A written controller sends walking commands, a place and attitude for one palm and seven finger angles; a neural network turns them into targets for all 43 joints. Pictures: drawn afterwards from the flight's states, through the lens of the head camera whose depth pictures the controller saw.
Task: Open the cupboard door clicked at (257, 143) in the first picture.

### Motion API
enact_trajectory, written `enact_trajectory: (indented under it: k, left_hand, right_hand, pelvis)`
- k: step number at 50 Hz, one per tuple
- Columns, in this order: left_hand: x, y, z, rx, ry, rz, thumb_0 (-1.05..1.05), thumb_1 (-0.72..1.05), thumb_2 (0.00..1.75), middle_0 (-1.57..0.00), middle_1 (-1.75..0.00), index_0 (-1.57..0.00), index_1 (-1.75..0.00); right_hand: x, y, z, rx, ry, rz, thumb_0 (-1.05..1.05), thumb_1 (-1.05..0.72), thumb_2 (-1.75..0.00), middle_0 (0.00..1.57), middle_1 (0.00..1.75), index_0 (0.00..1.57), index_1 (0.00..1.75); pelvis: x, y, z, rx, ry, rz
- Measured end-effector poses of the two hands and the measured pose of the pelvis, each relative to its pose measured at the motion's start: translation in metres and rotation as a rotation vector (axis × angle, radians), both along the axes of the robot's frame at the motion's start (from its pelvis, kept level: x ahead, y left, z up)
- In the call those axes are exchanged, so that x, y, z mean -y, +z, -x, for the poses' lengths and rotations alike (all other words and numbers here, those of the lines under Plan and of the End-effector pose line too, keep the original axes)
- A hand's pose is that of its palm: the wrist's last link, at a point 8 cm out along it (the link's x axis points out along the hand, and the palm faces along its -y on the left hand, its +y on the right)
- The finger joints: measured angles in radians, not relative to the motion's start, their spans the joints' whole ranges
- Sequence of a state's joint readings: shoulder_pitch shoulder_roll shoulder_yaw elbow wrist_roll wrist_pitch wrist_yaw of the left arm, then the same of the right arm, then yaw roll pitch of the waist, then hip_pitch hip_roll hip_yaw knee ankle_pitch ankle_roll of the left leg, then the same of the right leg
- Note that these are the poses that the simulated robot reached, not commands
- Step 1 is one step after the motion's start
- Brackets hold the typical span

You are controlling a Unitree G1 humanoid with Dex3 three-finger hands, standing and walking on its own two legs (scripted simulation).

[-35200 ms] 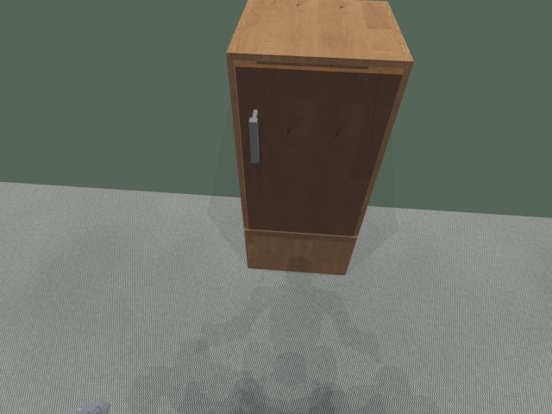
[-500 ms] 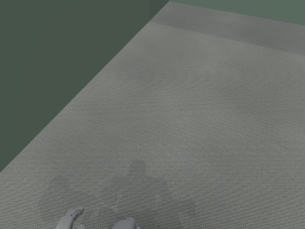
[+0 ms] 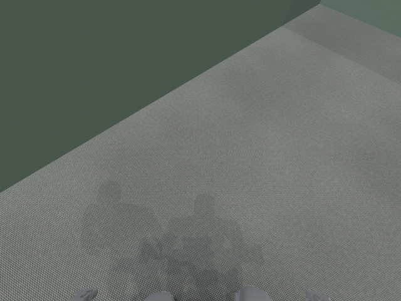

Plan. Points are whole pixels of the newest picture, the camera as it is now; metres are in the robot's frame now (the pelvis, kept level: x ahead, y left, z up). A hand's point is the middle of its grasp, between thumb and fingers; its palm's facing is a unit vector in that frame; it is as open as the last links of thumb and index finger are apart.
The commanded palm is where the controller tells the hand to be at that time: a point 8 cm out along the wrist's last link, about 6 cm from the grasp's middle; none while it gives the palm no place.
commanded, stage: turn to face it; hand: left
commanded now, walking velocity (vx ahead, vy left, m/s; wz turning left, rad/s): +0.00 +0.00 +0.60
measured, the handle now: out of the picture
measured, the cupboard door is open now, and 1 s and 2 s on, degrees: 46 46 46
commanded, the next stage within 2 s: none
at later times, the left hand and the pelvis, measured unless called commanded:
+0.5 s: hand out of the picture +0.02 +0.19 -0.18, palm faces +0.34 -0.91 -0.22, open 7.4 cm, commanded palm none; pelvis +0.03 -0.02 -0.01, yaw +19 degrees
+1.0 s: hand out of the picture +0.02 +0.13 -0.15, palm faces +0.57 -0.78 -0.24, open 7.4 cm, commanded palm none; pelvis +0.07 -0.07 +0.01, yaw +37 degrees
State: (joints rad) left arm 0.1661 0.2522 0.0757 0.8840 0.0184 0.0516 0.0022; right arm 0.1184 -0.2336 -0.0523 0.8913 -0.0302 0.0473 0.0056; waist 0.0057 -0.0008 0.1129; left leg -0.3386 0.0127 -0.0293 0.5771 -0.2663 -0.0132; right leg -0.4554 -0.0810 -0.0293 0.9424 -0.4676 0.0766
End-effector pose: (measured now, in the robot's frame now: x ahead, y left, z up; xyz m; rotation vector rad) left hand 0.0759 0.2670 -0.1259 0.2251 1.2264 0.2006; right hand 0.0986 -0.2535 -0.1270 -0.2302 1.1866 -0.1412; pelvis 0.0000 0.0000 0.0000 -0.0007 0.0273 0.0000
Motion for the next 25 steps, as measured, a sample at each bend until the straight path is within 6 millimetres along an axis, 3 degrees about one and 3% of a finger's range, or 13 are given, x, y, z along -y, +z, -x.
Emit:
enact_trajectory:
  k: [6, 11, 17, 22, 25]
  left_hand:
    - [0.025, 0.008, -0.007, 0.094, 0.031, -0.042, 0.01, 0.91, 0.9, -0.2, -0.3, -0.2, -0.3]
    - [0.046, 0.012, 0.012, 0.055, 0.097, -0.014, 0.01, 0.91, 0.9, -0.21, -0.3, -0.2, -0.3]
    - [0.057, -0.001, 0.039, 0.018, 0.195, 0.053, 0.01, 0.9, 0.9, -0.21, -0.3, -0.21, -0.3]
    - [0.042, -0.027, 0.068, -0.023, 0.297, 0.084, 0.01, 0.9, 0.9, -0.21, -0.3, -0.21, -0.3]
    - [0.033, -0.026, 0.075, -0.052, 0.339, 0.067, 0.01, 0.91, 0.9, -0.21, -0.3, -0.2, -0.3]
  right_hand:
    - [0.024, -0.02, -0.013, -0.03, 0.026, -0.035, 0.01, -0.9, -0.9, 0.21, 0.3, 0.21, 0.3]
    - [0.032, -0.009, -0.035, -0.045, 0.069, -0.029, 0.01, -0.91, -0.9, 0.2, 0.3, 0.2, 0.3]
    - [0.015, 0.005, -0.073, -0.033, 0.179, -0.012, 0.01, -0.91, -0.9, 0.2, 0.3, 0.2, 0.3]
    - [-0.013, 0.003, -0.107, 0.03, 0.287, 0.017, 0.01, -0.91, -0.9, 0.2, 0.3, 0.2, 0.3]
    - [-0.021, 0.009, -0.112, 0.041, 0.321, 0.027, 0.01, -0.91, -0.9, 0.2, 0.3, 0.2, 0.3]
  pelvis:
    - [0.029, -0.009, -0.008, -0.002, 0.078, -0.017]
    - [0.036, 0.002, -0.016, 0.005, 0.149, -0.032]
    - [0.034, 0.006, -0.025, 0.0, 0.235, -0.039]
    - [0.022, -0.01, -0.028, 0.0, 0.305, -0.019]
    - [0.023, -0.006, -0.03, -0.003, 0.335, -0.006]
